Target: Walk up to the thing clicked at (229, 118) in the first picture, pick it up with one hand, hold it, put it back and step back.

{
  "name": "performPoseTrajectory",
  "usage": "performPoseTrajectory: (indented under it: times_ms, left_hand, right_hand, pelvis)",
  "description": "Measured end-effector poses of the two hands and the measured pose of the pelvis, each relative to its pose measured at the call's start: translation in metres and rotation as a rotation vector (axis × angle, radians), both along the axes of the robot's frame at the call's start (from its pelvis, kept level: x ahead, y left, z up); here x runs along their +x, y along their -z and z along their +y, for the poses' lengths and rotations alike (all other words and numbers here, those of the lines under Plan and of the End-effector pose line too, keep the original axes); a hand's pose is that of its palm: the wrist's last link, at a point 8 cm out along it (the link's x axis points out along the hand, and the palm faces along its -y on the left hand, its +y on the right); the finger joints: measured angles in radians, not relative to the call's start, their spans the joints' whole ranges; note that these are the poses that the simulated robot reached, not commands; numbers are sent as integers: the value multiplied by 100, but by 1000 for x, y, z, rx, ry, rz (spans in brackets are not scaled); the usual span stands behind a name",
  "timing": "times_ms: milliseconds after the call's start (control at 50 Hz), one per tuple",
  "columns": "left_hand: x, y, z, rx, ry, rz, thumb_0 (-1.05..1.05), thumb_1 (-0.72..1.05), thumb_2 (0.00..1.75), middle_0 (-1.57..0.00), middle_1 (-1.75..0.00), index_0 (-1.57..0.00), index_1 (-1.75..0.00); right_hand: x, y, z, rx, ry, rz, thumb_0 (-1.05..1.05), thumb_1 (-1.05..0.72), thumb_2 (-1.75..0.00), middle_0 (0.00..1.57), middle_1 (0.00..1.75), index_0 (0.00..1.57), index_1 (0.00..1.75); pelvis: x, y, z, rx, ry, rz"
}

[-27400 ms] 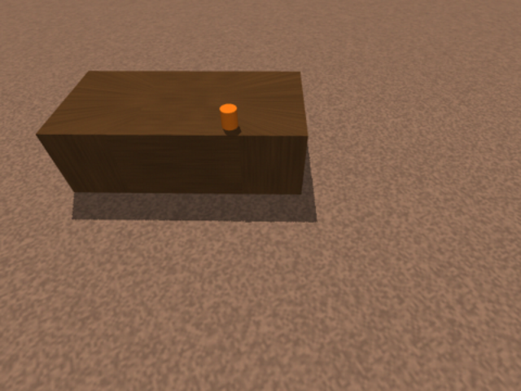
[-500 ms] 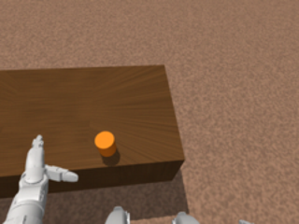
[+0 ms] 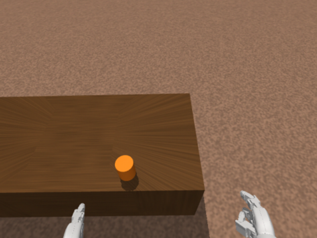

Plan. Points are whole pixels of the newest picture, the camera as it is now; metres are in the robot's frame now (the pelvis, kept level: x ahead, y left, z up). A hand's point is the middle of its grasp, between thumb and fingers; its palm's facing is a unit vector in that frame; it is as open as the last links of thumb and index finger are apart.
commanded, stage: home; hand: left
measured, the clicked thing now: (125, 168) +0.46 +0.18 -0.30
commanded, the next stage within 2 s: stand in 1.94 s
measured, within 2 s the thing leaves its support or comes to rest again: neither
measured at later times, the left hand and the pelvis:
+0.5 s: hand out of the picture +0.13 +0.22 -0.10, palm faces -0.04 -0.93 -0.36, open 17.7 cm; pelvis +0.01 +0.00 +0.01, yaw +0 degrees
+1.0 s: hand out of the picture +0.05 +0.28 -0.11, palm faces -0.04 -0.93 -0.36, open 17.7 cm; pelvis -0.01 +0.04 +0.04, yaw +0 degrees
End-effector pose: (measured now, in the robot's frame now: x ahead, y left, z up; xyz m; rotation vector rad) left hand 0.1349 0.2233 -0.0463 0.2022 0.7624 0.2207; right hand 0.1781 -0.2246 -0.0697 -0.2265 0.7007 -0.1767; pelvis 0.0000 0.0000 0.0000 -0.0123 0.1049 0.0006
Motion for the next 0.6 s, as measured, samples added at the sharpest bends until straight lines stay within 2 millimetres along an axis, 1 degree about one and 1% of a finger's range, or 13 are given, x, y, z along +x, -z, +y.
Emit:
performPoseTrajectory:
  times_ms: [80,180,260,320,360,420,520,600]
  left_hand:
    - [8,-5,-1,15,-5,-27,-1,-58,3,-6,-5,-5,-5]
    - [19,-11,-6,21,18,-56,-1,-59,2,-5,-5,-5,-4]
    - [19,-8,-10,13,34,-41,-1,-59,2,-5,-5,-4,-4]
    - [17,-2,-9,22,58,-23,-1,-59,2,-5,-5,-4,-4]
    - [15,9,-1,46,113,23,-1,-59,1,-5,-5,-4,-4]
    - [6,20,17,67,136,104,-1,-59,1,-5,-5,-4,-4]
    - [-15,24,47,101,108,202,-1,-59,1,-5,-5,-5,-4]
    - [-31,23,67,118,77,267,-1,-59,1,-5,-5,-5,-4]
  right_hand:
    - [-4,0,-8,-21,2,-3,1,-89,-90,20,30,21,30]
    - [-17,3,-19,-27,34,12,1,-90,-90,20,30,21,30]
    - [-28,7,-24,-28,60,34,1,-90,-90,20,30,21,30]
    - [-36,11,-25,-39,51,67,1,-90,-90,20,30,21,30]
    - [-43,18,-28,-55,0,156,1,-90,-90,20,30,21,30]
    - [-55,23,-35,-53,-23,260,1,-90,-90,20,30,21,30]
    - [-73,21,-47,-49,11,338,1,-90,-90,20,30,21,30]
    - [-85,18,-49,-56,30,386,1,-90,-90,20,30,21,30]
  pelvis:
    - [-1,1,-5,2,-3,-4]
    - [2,0,-7,3,2,-3]
    - [4,1,-6,3,8,-4]
    - [3,1,-5,5,8,-14]
    - [4,-2,-5,17,7,-40]
    - [6,-7,-3,25,9,-65]
    - [11,-16,2,23,8,-100]
    - [12,-23,8,20,7,-122]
